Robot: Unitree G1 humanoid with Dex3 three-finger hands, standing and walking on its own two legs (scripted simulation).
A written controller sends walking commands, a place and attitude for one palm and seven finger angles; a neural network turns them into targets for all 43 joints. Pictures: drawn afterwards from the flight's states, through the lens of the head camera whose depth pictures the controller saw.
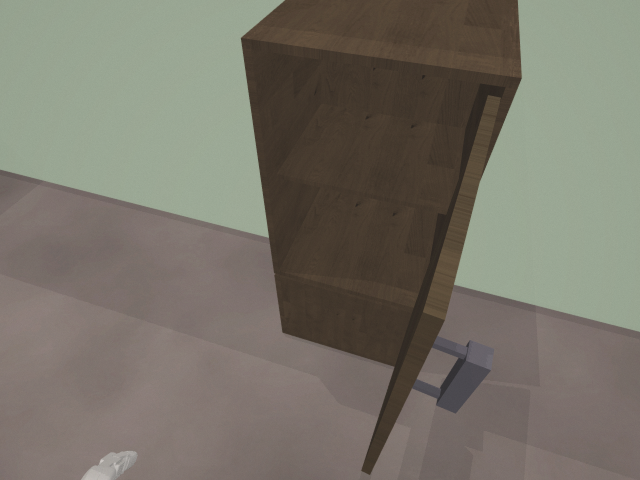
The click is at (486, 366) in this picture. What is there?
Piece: cupboard door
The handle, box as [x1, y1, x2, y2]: [412, 336, 493, 413]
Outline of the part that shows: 437,336 432,347 457,356 458,359 439,388 417,379 412,388 436,397 436,405 455,413 490,370 493,349 471,340 465,346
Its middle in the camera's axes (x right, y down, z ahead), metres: +0.14 +0.16 +0.45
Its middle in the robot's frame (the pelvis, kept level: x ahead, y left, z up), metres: +0.24 -0.13 +0.03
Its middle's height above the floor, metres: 0.80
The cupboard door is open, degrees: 84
